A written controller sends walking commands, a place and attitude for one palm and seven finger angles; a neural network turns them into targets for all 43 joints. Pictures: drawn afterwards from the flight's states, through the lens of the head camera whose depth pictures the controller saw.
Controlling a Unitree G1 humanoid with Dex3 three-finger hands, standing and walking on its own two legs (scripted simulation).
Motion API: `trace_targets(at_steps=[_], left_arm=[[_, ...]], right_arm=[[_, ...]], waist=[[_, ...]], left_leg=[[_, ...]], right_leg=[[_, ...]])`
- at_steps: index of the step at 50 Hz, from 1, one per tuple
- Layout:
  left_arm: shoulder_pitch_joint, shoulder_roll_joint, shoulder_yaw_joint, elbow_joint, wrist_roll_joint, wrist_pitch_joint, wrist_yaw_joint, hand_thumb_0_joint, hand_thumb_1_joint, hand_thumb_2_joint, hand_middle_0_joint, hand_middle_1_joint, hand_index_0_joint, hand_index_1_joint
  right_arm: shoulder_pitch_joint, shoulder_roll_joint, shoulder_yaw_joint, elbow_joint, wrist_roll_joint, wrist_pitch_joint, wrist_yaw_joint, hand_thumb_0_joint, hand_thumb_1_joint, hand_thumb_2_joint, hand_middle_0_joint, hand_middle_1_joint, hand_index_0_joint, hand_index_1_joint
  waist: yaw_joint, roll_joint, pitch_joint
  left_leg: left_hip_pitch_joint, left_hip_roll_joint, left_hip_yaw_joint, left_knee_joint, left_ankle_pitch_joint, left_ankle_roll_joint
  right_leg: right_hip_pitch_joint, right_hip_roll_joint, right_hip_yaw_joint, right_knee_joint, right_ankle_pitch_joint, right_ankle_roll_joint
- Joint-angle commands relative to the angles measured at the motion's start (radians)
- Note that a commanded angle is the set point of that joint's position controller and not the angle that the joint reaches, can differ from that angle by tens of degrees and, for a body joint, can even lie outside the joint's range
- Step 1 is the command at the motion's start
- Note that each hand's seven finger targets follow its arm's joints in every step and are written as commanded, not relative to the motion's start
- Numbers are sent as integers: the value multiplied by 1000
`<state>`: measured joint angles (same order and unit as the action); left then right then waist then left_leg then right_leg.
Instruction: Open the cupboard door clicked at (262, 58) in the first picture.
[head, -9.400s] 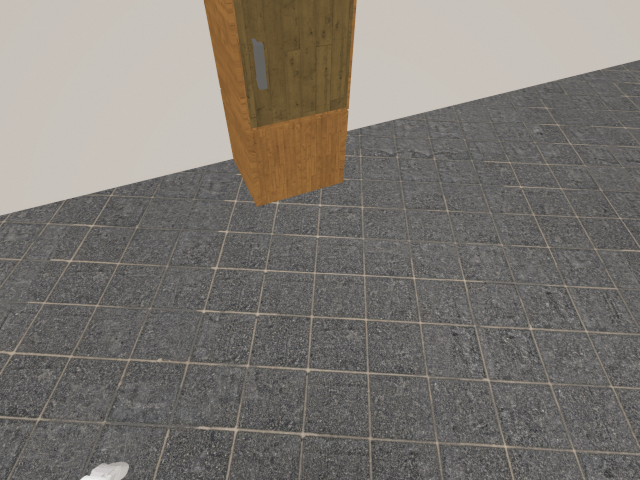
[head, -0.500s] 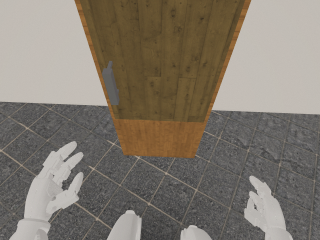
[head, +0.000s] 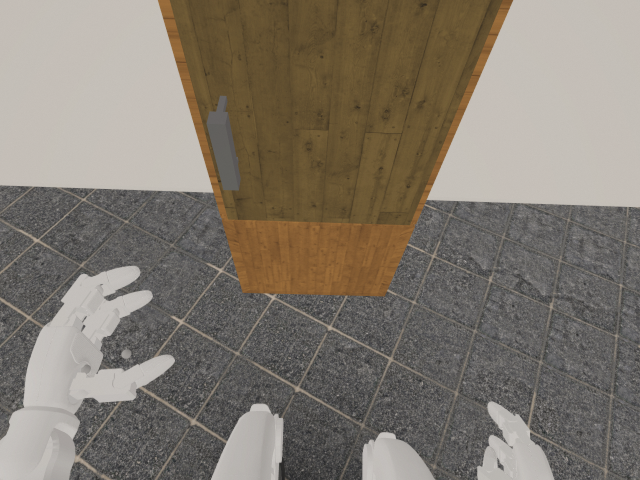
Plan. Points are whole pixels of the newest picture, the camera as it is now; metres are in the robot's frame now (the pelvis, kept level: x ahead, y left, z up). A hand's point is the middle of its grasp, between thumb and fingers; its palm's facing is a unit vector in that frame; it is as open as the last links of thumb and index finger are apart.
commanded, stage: raise the hand with hooked fingers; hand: left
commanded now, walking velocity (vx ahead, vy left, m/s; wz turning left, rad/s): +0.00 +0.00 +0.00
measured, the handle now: (227, 144) +0.60 +0.19 +0.01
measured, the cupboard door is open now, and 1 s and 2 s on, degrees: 0 0 0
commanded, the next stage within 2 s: move the hooked fingers beside the handle in 1.24 s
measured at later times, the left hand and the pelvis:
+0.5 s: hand (94, 335) +0.26 +0.27 +0.03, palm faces +0.06 -1.00 -0.06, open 13.8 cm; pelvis +0.00 +0.01 +0.00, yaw +0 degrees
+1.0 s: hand (105, 311) +0.29 +0.27 +0.03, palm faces +0.03 -1.00 -0.07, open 14.0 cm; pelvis +0.01 +0.00 +0.00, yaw +0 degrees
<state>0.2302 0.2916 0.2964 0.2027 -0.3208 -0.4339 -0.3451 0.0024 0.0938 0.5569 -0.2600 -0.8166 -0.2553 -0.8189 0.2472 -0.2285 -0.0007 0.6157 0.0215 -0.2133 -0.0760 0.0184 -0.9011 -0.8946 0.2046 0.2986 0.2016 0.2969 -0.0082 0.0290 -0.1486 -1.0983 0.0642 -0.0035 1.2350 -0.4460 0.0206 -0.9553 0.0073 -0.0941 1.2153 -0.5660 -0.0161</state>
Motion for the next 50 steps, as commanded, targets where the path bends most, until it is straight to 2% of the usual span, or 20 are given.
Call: trace_targets(at_steps=[1,2,5,7,10,13,17,20,21,23,25,26,34,36,39,41,43,47,48,50], left_arm=[[-79,159,82,-182,-19,-80,-8,0,-127,460,-273,-960,-273,-960],[-79,165,86,-194,-21,-83,-9,0,-150,450,-275,-975,-275,-975],[-81,187,105,-187,-21,-80,-12,0,-220,420,-280,-1020,-280,-1020],[-91,182,103,-203,-24,-80,-16,0,-267,400,-283,-1050,-283,-1050],[-118,194,112,-181,-25,-70,-20,0,-337,370,-288,-1095,-288,-1095],[-140,200,103,-196,-16,-62,-26,0,-407,340,-293,-1140,-293,-1140],[-166,220,128,-165,-26,-47,-43,0,-500,300,-300,-1200,-300,-1200],[-198,236,144,-121,-34,-35,-63,0,-500,300,-300,-1200,-300,-1200],[-208,240,145,-118,-33,-34,-72,0,-500,300,-300,-1200,-300,-1200],[-227,251,154,-109,-38,-32,-84,0,-500,300,-300,-1200,-300,-1200],[-253,259,157,-91,-41,-29,-97,0,-500,300,-300,-1200,-300,-1200],[-266,271,162,-105,-40,-31,-101,0,-500,300,-300,-1200,-300,-1200],[-307,319,211,-8,-56,-14,-124,0,-500,300,-300,-1200,-300,-1200],[-327,339,224,-8,-57,-19,-134,0,-500,300,-300,-1200,-300,-1200],[-318,318,209,-10,-66,-19,-146,0,-500,300,-300,-1200,-300,-1200],[-298,327,212,-21,-67,-19,-150,0,-500,300,-300,-1200,-300,-1200],[-290,332,224,-25,-69,-20,-142,0,-500,300,-300,-1200,-300,-1200],[-295,337,236,-17,-67,-27,-126,0,-500,300,-300,-1200,-300,-1200],[-299,332,235,-16,-69,-30,-122,0,-500,300,-300,-1200,-300,-1200],[-304,334,234,-3,-69,-33,-122,0,-500,300,-300,-1200,-300,-1200]], right_arm=[[-48,-162,-63,-161,-1,-59,-11,0,-900,-900,200,300,200,300],[-45,-164,-64,-162,-1,-58,-10,0,-900,-900,200,300,200,300],[-37,-171,-66,-161,-2,-52,-9,0,-900,-900,200,300,200,300],[-38,-172,-65,-166,-1,-49,-6,0,-900,-900,200,300,200,300],[-30,-177,-62,-170,-2,-41,-7,0,-900,-900,200,300,200,300],[-29,-184,-58,-179,-1,-38,-4,0,-900,-900,200,300,200,300],[-23,-189,-56,-182,-1,-32,-5,0,-900,-900,200,300,200,300],[-18,-190,-51,-184,-1,-28,-8,0,-900,-900,200,300,200,300],[-19,-192,-50,-186,0,-27,-8,0,-900,-900,200,300,200,300],[-16,-195,-51,-186,2,-27,-10,0,-900,-900,200,300,200,300],[-9,-196,-48,-185,2,-27,-12,0,-900,-900,200,300,200,300],[-13,-197,-47,-184,2,-29,-10,0,-900,-900,200,300,200,300],[-2,-203,-45,-177,8,-23,-15,0,-900,-900,200,300,200,300],[1,-206,-47,-177,8,-24,-17,0,-900,-900,200,300,200,300],[9,-205,-51,-178,11,-26,-15,0,-900,-900,200,300,200,300],[12,-207,-51,-181,11,-29,-11,0,-900,-900,200,300,200,300],[14,-206,-55,-177,11,-27,-9,0,-900,-900,200,300,200,300],[14,-202,-54,-174,10,-21,-4,0,-900,-900,200,300,200,300],[14,-202,-56,-174,11,-20,-4,0,-900,-900,200,300,200,300],[20,-202,-55,-174,11,-19,-7,0,-900,-900,200,300,200,300]], waist=[[13,36,-256],[15,65,-273],[14,55,-273],[14,85,-278],[8,79,-263],[5,125,-272],[1,93,-278],[0,85,-259],[2,97,-269],[-1,75,-282],[-2,89,-279],[5,123,-297],[0,74,-275],[4,91,-303],[1,77,-322],[9,98,-331],[6,70,-339],[7,88,-315],[2,64,-307],[1,66,-304]], left_leg=[[308,-36,-61,-191,61,9],[324,-36,-62,-193,69,8],[343,-31,-75,-198,84,4],[359,-32,-75,-203,86,0],[354,-30,-88,-208,62,-2],[396,-26,-101,-226,54,-10],[389,-28,-104,-219,54,-9],[363,-31,-101,-209,53,-8],[366,-32,-92,-204,63,-8],[367,-31,-91,-196,72,-5],[362,-32,-92,-190,72,-5],[384,-31,-91,-191,93,-7],[327,-34,-80,-185,53,1],[335,-35,-72,-172,77,3],[341,-35,-63,-161,110,7],[355,-32,-65,-162,138,5],[343,-33,-58,-152,157,9],[330,-34,-55,-152,151,6],[318,-34,-52,-150,139,8],[301,-35,-48,-139,137,11]], right_leg=[[13,27,36,-188,68,-9],[11,25,35,-185,79,-10],[-3,33,22,-168,102,-14],[-6,29,21,-171,106,-13],[-24,35,14,-162,99,-16],[-44,32,7,-159,98,-16],[-41,36,7,-164,101,-14],[-38,40,10,-164,102,-18],[-36,37,12,-165,103,-17],[-33,37,13,-166,107,-15],[-41,40,16,-162,105,-18],[-41,37,17,-161,114,-19],[-32,37,27,-175,82,-15],[-27,36,34,-171,95,-16],[-13,34,38,-174,118,-13],[-9,35,38,-170,139,-16],[7,34,42,-172,157,-10],[-4,34,43,-169,151,-11],[-1,34,44,-173,142,-9],[1,37,52,-170,142,-11]])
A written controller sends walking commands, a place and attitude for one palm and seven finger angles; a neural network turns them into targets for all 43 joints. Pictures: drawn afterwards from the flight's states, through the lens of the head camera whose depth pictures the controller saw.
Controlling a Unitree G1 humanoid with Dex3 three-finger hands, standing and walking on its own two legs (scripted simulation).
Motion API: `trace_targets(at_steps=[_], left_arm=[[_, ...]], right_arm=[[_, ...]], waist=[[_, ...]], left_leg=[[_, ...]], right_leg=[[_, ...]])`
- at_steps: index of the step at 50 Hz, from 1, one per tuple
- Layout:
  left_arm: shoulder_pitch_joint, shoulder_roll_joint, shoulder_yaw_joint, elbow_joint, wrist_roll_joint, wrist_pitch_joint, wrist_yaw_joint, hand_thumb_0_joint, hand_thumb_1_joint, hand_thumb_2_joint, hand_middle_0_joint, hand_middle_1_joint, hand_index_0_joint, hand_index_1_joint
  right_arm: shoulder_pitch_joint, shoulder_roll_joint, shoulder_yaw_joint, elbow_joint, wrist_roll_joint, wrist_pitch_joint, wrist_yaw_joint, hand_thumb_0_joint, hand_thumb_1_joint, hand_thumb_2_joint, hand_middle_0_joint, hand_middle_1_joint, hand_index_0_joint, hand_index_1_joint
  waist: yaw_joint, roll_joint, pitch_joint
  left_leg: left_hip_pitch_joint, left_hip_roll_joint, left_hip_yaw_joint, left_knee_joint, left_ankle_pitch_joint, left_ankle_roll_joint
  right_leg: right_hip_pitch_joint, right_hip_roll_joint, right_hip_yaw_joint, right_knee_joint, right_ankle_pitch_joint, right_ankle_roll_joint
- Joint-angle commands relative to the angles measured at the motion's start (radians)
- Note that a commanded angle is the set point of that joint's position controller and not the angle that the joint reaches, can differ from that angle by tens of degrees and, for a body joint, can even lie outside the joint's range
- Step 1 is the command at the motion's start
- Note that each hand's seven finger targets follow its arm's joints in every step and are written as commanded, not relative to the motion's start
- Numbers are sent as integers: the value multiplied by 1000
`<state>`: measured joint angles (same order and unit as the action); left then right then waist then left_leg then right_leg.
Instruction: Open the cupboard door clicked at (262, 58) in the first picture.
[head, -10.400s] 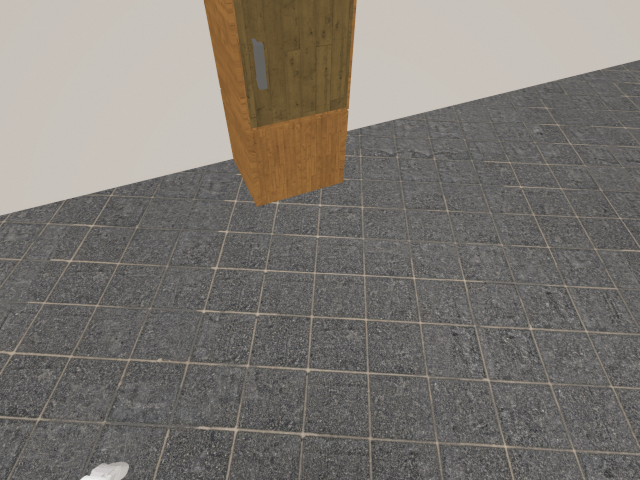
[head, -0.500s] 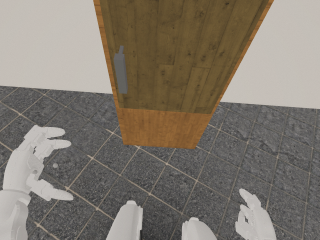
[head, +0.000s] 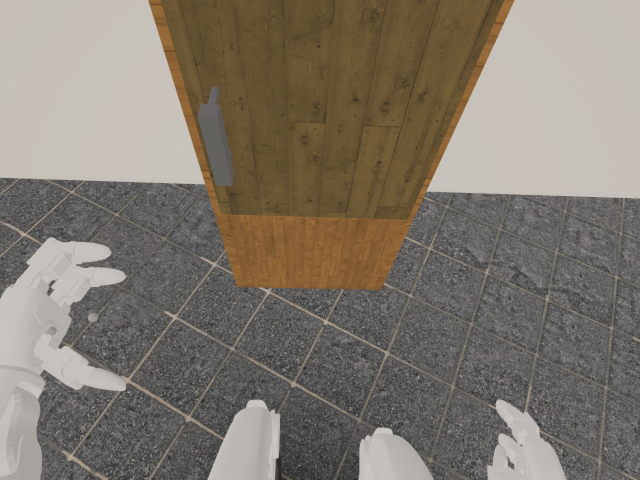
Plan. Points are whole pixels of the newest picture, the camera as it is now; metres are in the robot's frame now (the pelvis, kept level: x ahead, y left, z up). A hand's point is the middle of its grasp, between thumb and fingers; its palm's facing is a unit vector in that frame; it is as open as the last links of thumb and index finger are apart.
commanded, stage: raise the hand with hooked fingers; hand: left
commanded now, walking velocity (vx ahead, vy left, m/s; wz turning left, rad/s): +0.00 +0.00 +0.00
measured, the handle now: (219, 138) +0.59 +0.20 +0.02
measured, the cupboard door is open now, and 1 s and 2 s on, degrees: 0 0 0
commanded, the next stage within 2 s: move the hooked fingers beside the handle in 0.24 s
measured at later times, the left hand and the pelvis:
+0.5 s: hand (104, 305) +0.30 +0.27 +0.04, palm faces +0.06 -1.00 -0.06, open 14.0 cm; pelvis +0.00 -0.01 +0.00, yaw +0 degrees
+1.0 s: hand (129, 244) +0.37 +0.26 +0.04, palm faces +0.05 -1.00 -0.05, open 14.0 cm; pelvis +0.00 +0.00 -0.01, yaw -1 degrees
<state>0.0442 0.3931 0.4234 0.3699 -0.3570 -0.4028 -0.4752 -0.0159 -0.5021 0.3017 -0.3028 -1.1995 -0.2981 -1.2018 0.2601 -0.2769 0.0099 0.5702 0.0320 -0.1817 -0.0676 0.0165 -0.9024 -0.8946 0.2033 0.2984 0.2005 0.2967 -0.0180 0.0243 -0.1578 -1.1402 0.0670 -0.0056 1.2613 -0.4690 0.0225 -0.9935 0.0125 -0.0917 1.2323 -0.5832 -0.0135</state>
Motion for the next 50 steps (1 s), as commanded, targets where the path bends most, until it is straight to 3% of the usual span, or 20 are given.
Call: trace_targets(at_steps=[1,5,8,10,13,15,17,20,26,30,33,39,45,50], left_arm=[[-132,234,100,-183,-26,-68,7,0,-500,300,-300,-1200,-300,-1200],[-119,233,98,-192,-27,-73,2,0,-500,300,-300,-1200,-300,-1200],[-127,226,92,-176,-25,-69,-2,0,-500,300,-300,-1200,-300,-1200],[-134,227,96,-164,-31,-68,-4,0,-500,300,-300,-1200,-300,-1200],[-136,228,99,-165,-31,-65,-5,0,-500,300,-300,-1200,-300,-1200],[-133,225,101,-161,-38,-67,-7,0,-500,300,-300,-1200,-300,-1200],[-138,224,93,-164,-29,-68,-11,0,-500,300,-300,-1200,-300,-1200],[-262,223,70,-155,-23,-74,-4,0,-500,300,-300,-1200,-300,-1200],[-371,236,51,-98,13,-63,9,0,-500,300,-300,-1200,-300,-1200],[-410,285,91,-45,27,-44,28,0,-500,300,-300,-1200,-300,-1200],[-411,289,105,-10,32,-40,40,0,-500,300,-300,-1200,-300,-1200],[-495,293,103,80,48,-56,47,0,-500,300,-300,-1200,-300,-1200],[-633,284,71,105,57,-88,30,0,-500,300,-300,-1200,-300,-1200],[-732,341,103,204,82,-97,41,0,-500,300,-300,-1200,-300,-1200]], right_arm=[[2,-154,-64,-130,1,-50,-14,0,-900,-900,200,300,200,300],[9,-153,-66,-130,0,-49,-15,0,-900,-900,200,300,200,300],[2,-152,-64,-128,2,-44,-15,0,-900,-900,200,300,200,300],[5,-153,-62,-130,2,-43,-17,0,-900,-900,200,300,200,300],[-5,-150,-62,-134,3,-39,-16,0,-900,-900,200,300,200,300],[1,-149,-61,-134,1,-39,-17,0,-900,-900,200,300,200,300],[-5,-148,-61,-135,3,-38,-15,0,-900,-900,200,300,200,300],[1,-151,-57,-117,1,-40,-22,0,-900,-900,200,300,200,300],[8,-159,-59,-97,0,-36,-30,0,-900,-900,200,300,200,300],[17,-161,-56,-93,-2,-18,-27,0,-900,-900,200,300,200,300],[17,-154,-56,-94,-2,-2,-19,0,-900,-900,200,300,200,300],[44,-159,-59,-79,-3,22,-13,0,-900,-900,200,300,200,300],[67,-163,-62,-57,-5,34,-9,0,-900,-900,200,300,200,300],[90,-174,-61,-33,-8,53,-13,0,-900,-900,200,300,200,300]], waist=[[12,89,-304],[11,82,-327],[9,91,-307],[7,61,-294],[12,72,-307],[9,37,-320],[11,78,-318],[-16,76,-288],[-16,91,-342],[-4,79,-361],[5,89,-370],[-17,56,-358],[-35,97,-385],[-44,82,-371]], left_leg=[[351,-37,-45,-168,158,8],[379,-36,-47,-164,194,10],[366,-37,-44,-167,176,7],[351,-37,-45,-163,170,10],[342,-40,-38,-159,160,10],[331,-41,-35,-143,186,15],[339,-41,-32,-146,185,11],[331,-37,-42,-137,150,13],[373,-32,-49,-143,155,10],[371,-32,-49,-146,186,10],[367,-33,-37,-149,204,7],[334,-30,-33,-140,191,11],[379,-28,-45,-130,215,10],[366,-24,-52,-126,187,10]], right_leg=[[41,28,52,-187,159,-13],[48,33,50,-183,193,-15],[40,29,50,-187,181,-12],[47,33,52,-188,178,-13],[59,27,60,-193,169,-10],[82,30,68,-189,202,-10],[69,27,67,-186,200,-10],[20,31,64,-184,162,-12],[0,27,60,-177,164,-14],[30,29,59,-174,191,-17],[53,26,64,-178,218,-13],[43,29,68,-176,217,-8],[-1,33,62,-162,223,-14],[-38,36,60,-159,188,-16]])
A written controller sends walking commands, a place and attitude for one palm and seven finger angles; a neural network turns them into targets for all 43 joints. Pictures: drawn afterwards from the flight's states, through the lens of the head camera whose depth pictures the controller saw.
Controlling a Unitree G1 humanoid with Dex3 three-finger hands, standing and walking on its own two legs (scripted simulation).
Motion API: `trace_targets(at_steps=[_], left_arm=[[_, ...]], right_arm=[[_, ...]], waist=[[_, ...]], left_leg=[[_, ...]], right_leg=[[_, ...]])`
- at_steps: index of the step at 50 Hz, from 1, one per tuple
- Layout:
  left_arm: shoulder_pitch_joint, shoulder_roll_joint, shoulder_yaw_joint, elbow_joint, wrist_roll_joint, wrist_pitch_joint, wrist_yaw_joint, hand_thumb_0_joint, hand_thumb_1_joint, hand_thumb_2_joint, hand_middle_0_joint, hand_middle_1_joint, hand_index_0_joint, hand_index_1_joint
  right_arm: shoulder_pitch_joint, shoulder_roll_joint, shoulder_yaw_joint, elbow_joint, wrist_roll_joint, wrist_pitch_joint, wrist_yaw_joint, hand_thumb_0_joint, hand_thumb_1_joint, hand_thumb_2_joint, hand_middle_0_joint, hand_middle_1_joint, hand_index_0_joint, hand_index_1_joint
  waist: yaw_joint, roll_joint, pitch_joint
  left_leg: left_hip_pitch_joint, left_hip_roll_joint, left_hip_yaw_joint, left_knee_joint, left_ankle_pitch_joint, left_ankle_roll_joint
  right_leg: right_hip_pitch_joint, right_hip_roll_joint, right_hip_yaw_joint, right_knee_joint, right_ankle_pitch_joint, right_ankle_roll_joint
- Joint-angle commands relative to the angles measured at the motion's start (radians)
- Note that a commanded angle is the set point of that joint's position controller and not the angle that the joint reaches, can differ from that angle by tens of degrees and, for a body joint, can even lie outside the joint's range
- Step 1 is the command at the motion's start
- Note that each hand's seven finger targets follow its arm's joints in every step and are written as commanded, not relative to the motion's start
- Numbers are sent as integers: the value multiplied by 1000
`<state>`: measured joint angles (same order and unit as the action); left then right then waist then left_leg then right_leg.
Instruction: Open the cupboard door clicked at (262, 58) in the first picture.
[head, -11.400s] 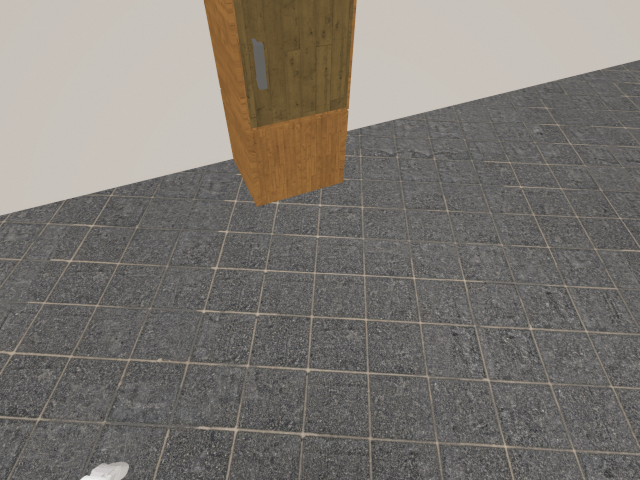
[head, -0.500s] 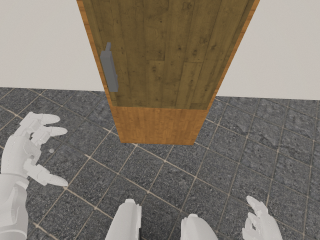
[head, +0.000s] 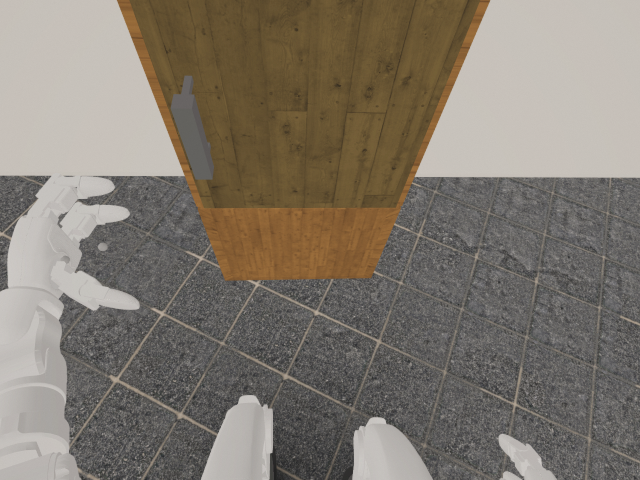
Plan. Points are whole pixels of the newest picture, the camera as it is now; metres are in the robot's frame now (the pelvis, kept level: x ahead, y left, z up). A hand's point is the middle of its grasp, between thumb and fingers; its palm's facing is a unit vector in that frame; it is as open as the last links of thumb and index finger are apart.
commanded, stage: move the hooked fingers beside the handle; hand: left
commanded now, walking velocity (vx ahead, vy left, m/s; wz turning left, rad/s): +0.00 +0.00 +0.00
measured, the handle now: (196, 129) +0.58 +0.21 +0.02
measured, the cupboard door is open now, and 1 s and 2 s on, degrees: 0 0 0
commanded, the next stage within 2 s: slide the fingers in behind the handle in 1.74 s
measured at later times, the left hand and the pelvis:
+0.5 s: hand (116, 194) +0.45 +0.28 +0.04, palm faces +0.07 -1.00 -0.03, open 14.0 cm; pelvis -0.01 +0.01 -0.02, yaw -1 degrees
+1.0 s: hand (142, 146) +0.53 +0.27 +0.03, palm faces +0.07 -1.00 -0.04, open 14.0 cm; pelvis -0.01 +0.01 -0.03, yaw -3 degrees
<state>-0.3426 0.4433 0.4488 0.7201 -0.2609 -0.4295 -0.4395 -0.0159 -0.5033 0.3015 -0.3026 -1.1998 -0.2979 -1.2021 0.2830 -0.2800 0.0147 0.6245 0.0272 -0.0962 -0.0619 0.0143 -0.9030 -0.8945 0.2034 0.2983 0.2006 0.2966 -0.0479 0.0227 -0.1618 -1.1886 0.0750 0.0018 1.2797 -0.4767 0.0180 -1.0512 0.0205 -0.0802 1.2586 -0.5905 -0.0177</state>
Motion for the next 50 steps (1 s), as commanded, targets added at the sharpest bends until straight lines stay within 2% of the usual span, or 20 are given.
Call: trace_targets(at_steps=[1,7,8,11,14,17,19,20,23,24,28,30,32,34,38,40,44,46,47,50], left_arm=[[-361,284,67,-137,-6,-72,5,0,-500,300,-300,-1200,-300,-1200],[-505,339,84,-24,27,-80,13,0,-500,300,-300,-1200,-300,-1200],[-512,332,74,-18,31,-81,12,0,-500,300,-300,-1200,-300,-1200],[-476,357,102,23,32,-73,7,0,-500,300,-300,-1200,-300,-1200],[-555,395,117,89,45,-63,9,0,-500,300,-300,-1200,-300,-1200],[-625,427,127,76,55,-82,9,0,-500,300,-300,-1200,-300,-1200],[-636,413,114,69,61,-89,9,0,-500,300,-300,-1200,-300,-1200],[-663,391,93,81,60,-91,7,0,-500,300,-300,-1200,-300,-1200],[-701,436,112,153,74,-74,9,0,-500,300,-300,-1200,-300,-1200],[-741,421,84,157,80,-71,10,0,-500,300,-300,-1200,-300,-1200],[-819,486,115,170,100,-70,31,0,-500,300,-300,-1200,-300,-1200],[-851,472,97,166,105,-75,38,0,-500,300,-300,-1200,-300,-1200],[-862,493,106,188,115,-69,45,0,-500,300,-300,-1200,-300,-1200],[-859,519,117,240,124,-49,48,0,-500,300,-300,-1200,-300,-1200],[-929,572,131,238,142,-36,57,0,-500,300,-300,-1200,-300,-1200],[-967,544,105,229,144,-40,59,0,-500,300,-300,-1200,-300,-1200],[-1019,595,120,262,164,-23,69,0,-500,300,-300,-1200,-300,-1200],[-1051,573,94,279,171,-13,69,0,-500,300,-300,-1200,-300,-1200],[-1069,604,109,277,177,-9,73,0,-500,300,-300,-1200,-300,-1200],[-998,597,119,299,179,8,69,0,-500,300,-300,-1200,-300,-1200]], right_arm=[[67,-170,-66,-85,-5,-29,-18,0,-900,-900,200,300,200,300],[94,-178,-62,-66,-12,-7,-14,0,-900,-900,200,300,200,300],[97,-176,-62,-65,-12,-3,-11,0,-900,-900,200,300,200,300],[107,-179,-63,-71,-13,16,-4,0,-900,-900,200,300,200,300],[115,-183,-57,-64,-13,32,-4,0,-900,-900,200,300,200,300],[126,-187,-58,-57,-18,38,-3,0,-900,-900,200,300,200,300],[134,-187,-61,-54,-19,46,-1,0,-900,-900,200,300,200,300],[142,-186,-61,-49,-20,47,1,0,-900,-900,200,300,200,300],[149,-198,-57,-38,-19,62,-1,0,-900,-900,200,300,200,300],[147,-195,-53,-37,-20,65,-1,0,-900,-900,200,300,200,300],[165,-205,-49,-31,-28,73,-3,0,-900,-900,200,300,200,300],[173,-202,-48,-29,-32,77,1,0,-900,-900,200,300,200,300],[179,-206,-46,-26,-33,85,4,0,-900,-900,200,300,200,300],[181,-206,-37,-29,-33,95,6,0,-900,-900,200,300,200,300],[197,-214,-31,-36,-37,109,7,0,-900,-900,200,300,200,300],[204,-210,-30,-36,-38,110,10,0,-900,-900,200,300,200,300],[221,-219,-23,-32,-43,123,11,0,-900,-900,200,300,200,300],[229,-220,-22,-29,-44,127,13,0,-900,-900,200,300,200,300],[236,-223,-19,-27,-46,130,11,0,-900,-900,200,300,200,300],[247,-219,-17,-40,-48,140,17,0,-900,-900,200,300,200,300]], waist=[[-12,116,-386],[-24,108,-419],[-24,136,-432],[-14,114,-454],[-36,89,-402],[-37,128,-456],[-42,150,-484],[-57,143,-475],[-69,118,-438],[-78,137,-429],[-80,170,-488],[-89,205,-498],[-95,187,-513],[-95,187,-473],[-108,189,-509],[-125,218,-518],[-136,223,-525],[-154,236,-523],[-152,251,-528],[-136,225,-548]], left_leg=[[433,-31,-60,-146,197,11],[415,-28,-64,-116,214,13],[438,-27,-66,-116,232,11],[433,-26,-63,-113,258,12],[363,-25,-59,-96,225,19],[395,-21,-65,-84,245,17],[438,-20,-73,-84,281,15],[453,-17,-85,-84,286,15],[404,-15,-87,-78,236,16],[393,-16,-88,-78,212,18],[419,-13,-101,-64,233,16],[456,-11,-113,-65,261,13],[450,-7,-113,-55,264,14],[399,-8,-104,-52,239,15],[388,-5,-109,-33,264,19],[416,-2,-117,-27,277,19],[397,2,-123,-16,275,18],[414,6,-132,-11,274,17],[415,7,-133,-9,285,16],[412,5,-132,-5,320,19]], right_leg=[[5,25,47,-182,193,-11],[-11,27,49,-161,205,-9],[-20,28,47,-159,215,-11],[0,32,46,-156,240,-11],[-11,32,50,-154,227,-4],[-27,32,50,-141,230,-8],[-48,34,45,-135,247,-9],[-76,37,37,-131,242,-11],[-95,35,37,-136,206,-7],[-106,35,40,-138,188,-7],[-132,35,35,-118,190,-10],[-161,37,28,-111,198,-14],[-162,38,29,-111,204,-11],[-153,38,30,-114,191,-9],[-152,40,30,-98,210,-7],[-191,43,26,-91,212,-10],[-197,43,24,-86,210,-7],[-239,43,20,-83,207,-8],[-235,42,19,-79,213,-9],[-211,46,14,-72,235,-10]])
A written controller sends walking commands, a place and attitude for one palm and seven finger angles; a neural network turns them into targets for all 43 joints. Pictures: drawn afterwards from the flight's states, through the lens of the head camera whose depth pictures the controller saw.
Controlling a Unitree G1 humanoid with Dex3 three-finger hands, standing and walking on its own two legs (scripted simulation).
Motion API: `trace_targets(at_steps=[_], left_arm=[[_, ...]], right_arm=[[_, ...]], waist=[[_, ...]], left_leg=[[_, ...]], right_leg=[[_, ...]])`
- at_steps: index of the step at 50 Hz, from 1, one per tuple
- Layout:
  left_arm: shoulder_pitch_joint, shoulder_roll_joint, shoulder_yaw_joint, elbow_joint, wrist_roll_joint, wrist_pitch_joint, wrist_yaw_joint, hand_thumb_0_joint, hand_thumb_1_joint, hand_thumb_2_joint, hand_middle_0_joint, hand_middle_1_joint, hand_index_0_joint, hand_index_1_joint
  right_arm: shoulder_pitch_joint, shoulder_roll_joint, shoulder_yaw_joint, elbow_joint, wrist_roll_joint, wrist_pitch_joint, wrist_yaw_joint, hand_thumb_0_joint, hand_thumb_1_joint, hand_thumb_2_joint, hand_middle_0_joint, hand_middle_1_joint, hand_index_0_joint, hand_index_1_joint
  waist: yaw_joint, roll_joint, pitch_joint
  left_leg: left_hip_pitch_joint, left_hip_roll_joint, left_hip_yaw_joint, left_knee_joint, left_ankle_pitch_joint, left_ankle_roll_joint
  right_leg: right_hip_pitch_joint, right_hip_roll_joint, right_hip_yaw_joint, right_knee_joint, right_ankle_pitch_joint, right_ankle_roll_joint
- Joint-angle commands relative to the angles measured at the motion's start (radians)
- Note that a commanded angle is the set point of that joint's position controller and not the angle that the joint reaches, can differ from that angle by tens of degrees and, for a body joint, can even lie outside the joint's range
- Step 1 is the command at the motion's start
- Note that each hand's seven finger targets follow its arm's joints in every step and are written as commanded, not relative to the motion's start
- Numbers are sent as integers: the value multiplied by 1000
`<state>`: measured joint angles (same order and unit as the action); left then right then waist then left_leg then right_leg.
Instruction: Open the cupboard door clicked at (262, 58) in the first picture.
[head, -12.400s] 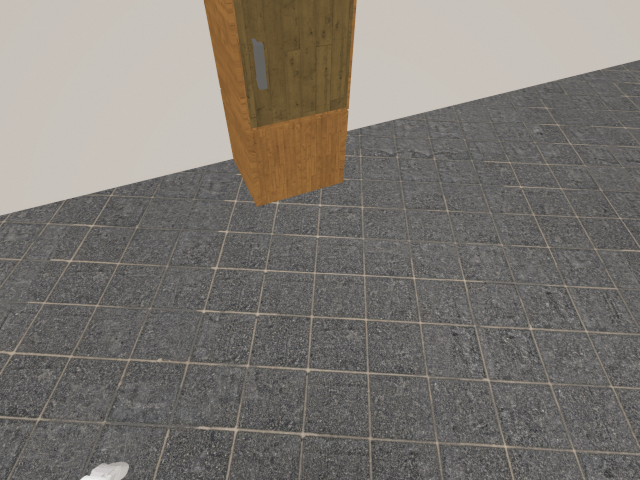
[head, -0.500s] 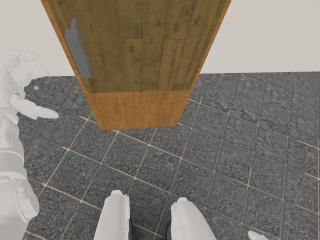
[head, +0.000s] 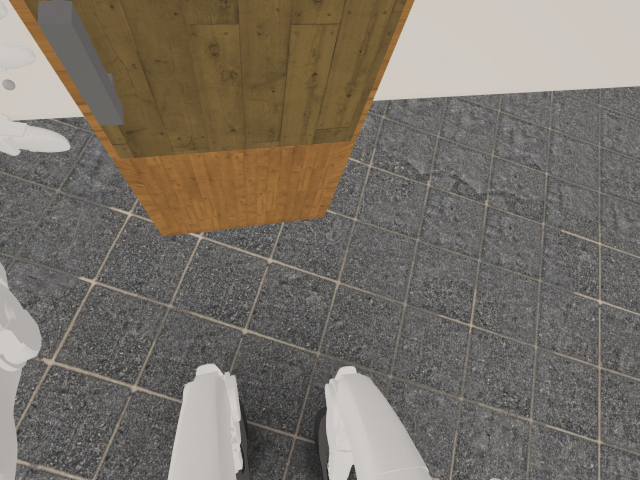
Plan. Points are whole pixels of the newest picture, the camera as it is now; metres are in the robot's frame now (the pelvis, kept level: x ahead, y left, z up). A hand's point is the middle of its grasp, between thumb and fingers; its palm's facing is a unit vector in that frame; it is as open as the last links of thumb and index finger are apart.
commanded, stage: move the hooked fingers beside the handle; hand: left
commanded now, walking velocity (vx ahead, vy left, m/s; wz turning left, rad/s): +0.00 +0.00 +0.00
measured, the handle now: (88, 56) +0.58 +0.23 +0.06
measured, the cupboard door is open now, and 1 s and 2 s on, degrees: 0 0 0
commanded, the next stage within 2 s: slide the fingers in behind the handle in 0.74 s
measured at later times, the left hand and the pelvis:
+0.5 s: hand (0, 97) +0.51 +0.30 +0.06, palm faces +0.12 -0.99 -0.03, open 14.0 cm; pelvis +0.01 +0.00 +0.01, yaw +0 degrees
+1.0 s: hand (9, 99) +0.51 +0.29 +0.07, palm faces +0.12 -0.99 -0.03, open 14.0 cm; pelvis +0.00 +0.00 +0.00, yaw +0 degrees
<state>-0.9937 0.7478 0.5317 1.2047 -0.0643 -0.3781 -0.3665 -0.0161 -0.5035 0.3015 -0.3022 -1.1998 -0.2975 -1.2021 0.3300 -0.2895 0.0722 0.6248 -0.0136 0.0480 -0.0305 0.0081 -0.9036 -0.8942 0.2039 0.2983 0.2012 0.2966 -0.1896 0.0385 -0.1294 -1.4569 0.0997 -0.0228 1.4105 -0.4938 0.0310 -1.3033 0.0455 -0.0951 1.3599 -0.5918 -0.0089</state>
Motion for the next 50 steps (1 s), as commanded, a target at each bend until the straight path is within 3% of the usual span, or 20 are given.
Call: trace_targets(at_steps=[1,9,13,16,19,21,23,25,27,29,30,33,35,36,39,42,45,46,49,50], left_arm=[[-335,286,31,-187,-17,-38,-5,0,-500,300,-300,-1200,-300,-1200],[-335,372,111,-300,-24,-53,3,0,-500,300,-300,-1200,-300,-1200],[-306,349,98,-282,-26,-51,-7,0,-500,300,-300,-1200,-300,-1200],[-307,290,56,-300,-37,-51,-25,0,-500,300,-300,-1200,-300,-1200],[-251,256,42,-275,-50,-41,-37,0,-500,300,-300,-1200,-300,-1200],[-267,226,21,-250,-55,-40,-38,0,-500,300,-300,-1200,-300,-1200],[-296,235,21,-267,-57,-47,-30,0,-500,300,-300,-1200,-300,-1200],[-304,241,27,-298,-53,-67,-19,0,-500,300,-300,-1200,-300,-1200],[-319,197,-4,-288,-51,-74,-6,0,-500,300,-300,-1200,-300,-1200],[-301,221,21,-277,-53,-78,5,0,-500,300,-300,-1200,-300,-1200],[-292,246,39,-276,-48,-85,7,0,-500,300,-300,-1200,-300,-1200],[-310,252,28,-243,-41,-77,12,0,-500,300,-300,-1200,-300,-1200],[-308,287,55,-286,-37,-92,13,0,-500,300,-300,-1200,-300,-1200],[-286,278,48,-277,-35,-94,10,0,-500,300,-300,-1200,-300,-1200],[-271,271,50,-254,-47,-89,-1,0,-500,300,-300,-1200,-300,-1200],[-305,261,27,-214,-50,-74,-15,0,-500,300,-300,-1200,-300,-1200],[-345,203,-13,-287,-55,-86,-17,0,-500,300,-300,-1200,-300,-1200],[-323,226,14,-295,-56,-90,-13,0,-500,300,-300,-1200,-300,-1200],[-315,187,-7,-236,-63,-69,-4,0,-500,300,-300,-1200,-300,-1200],[-333,199,-1,-243,-59,-72,2,0,-500,300,-300,-1200,-300,-1200]], right_arm=[[200,-209,-75,-45,-7,-1,-12,0,-900,-900,200,300,200,300],[203,-202,-81,-41,-6,10,-5,0,-900,-900,200,300,200,300],[204,-199,-83,-31,-3,11,-4,0,-900,-900,200,300,200,300],[200,-196,-88,-25,-1,9,-2,0,-900,-900,200,300,200,300],[197,-194,-90,-25,3,12,-2,0,-900,-900,200,300,200,300],[194,-195,-89,-20,5,10,-4,0,-900,-900,200,300,200,300],[190,-195,-91,-21,3,8,-8,0,-900,-900,200,300,200,300],[188,-194,-91,-20,1,5,-6,0,-900,-900,200,300,200,300],[180,-192,-92,-16,-2,5,-4,0,-900,-900,200,300,200,300],[177,-193,-91,-22,-2,6,-5,0,-900,-900,200,300,200,300],[177,-195,-90,-24,-2,6,-6,0,-900,-900,200,300,200,300],[166,-195,-82,-31,0,8,-6,0,-900,-900,200,300,200,300],[166,-196,-83,-38,-3,7,-6,0,-900,-900,200,300,200,300],[162,-194,-82,-41,-2,8,-3,0,-900,-900,200,300,200,300],[159,-194,-83,-41,2,10,-4,0,-900,-900,200,300,200,300],[159,-199,-78,-37,6,8,-10,0,-900,-900,200,300,200,300],[169,-195,-87,-30,0,1,-7,0,-900,-900,200,300,200,300],[175,-200,-90,-26,-2,3,-7,0,-900,-900,200,300,200,300],[174,-195,-87,-19,2,3,-8,0,-900,-900,200,300,200,300],[178,-197,-86,-16,1,2,-10,0,-900,-900,200,300,200,300]], waist=[[8,219,-582],[29,220,-633],[19,206,-613],[19,246,-615],[21,206,-588],[7,191,-550],[6,193,-548],[17,237,-567],[3,240,-545],[11,207,-555],[19,221,-563],[7,194,-520],[25,234,-576],[35,254,-592],[25,195,-558],[0,163,-518],[1,235,-581],[19,247,-608],[-2,178,-538],[-2,193,-540]], left_leg=[[678,-18,-104,-136,348,5],[656,-18,-81,-124,379,10],[655,-17,-79,-122,387,11],[713,-17,-86,-133,402,6],[702,-21,-84,-141,402,8],[693,-20,-88,-139,384,9],[679,-22,-81,-140,362,11],[726,-22,-89,-145,384,6],[752,-19,-100,-154,372,0],[719,-24,-91,-151,362,4],[725,-22,-92,-149,369,3],[669,-25,-79,-146,328,8],[693,-26,-80,-141,362,6],[714,-25,-84,-146,373,0],[663,-25,-75,-142,339,6],[615,-23,-76,-134,289,13],[706,-23,-95,-143,318,7],[744,-20,-105,-151,340,-1],[667,-23,-96,-152,277,7],[677,-23,-99,-152,276,7]], right_leg=[[44,20,31,-177,245,-17],[135,25,48,-183,295,-11],[135,27,48,-187,310,-10],[104,26,42,-195,304,-15],[122,27,42,-207,313,-14],[91,26,37,-208,296,-13],[105,25,43,-215,285,-12],[81,25,40,-206,281,-22],[45,23,31,-209,261,-20],[87,24,38,-213,266,-18],[80,24,37,-204,267,-21],[97,24,44,-211,254,-15],[109,25,46,-194,274,-20],[105,25,42,-194,273,-22],[133,27,48,-206,269,-15],[105,26,48,-205,239,-10],[64,25,41,-196,240,-19],[60,23,35,-194,243,-22],[66,23,39,-211,216,-14],[53,22,38,-204,214,-17]])
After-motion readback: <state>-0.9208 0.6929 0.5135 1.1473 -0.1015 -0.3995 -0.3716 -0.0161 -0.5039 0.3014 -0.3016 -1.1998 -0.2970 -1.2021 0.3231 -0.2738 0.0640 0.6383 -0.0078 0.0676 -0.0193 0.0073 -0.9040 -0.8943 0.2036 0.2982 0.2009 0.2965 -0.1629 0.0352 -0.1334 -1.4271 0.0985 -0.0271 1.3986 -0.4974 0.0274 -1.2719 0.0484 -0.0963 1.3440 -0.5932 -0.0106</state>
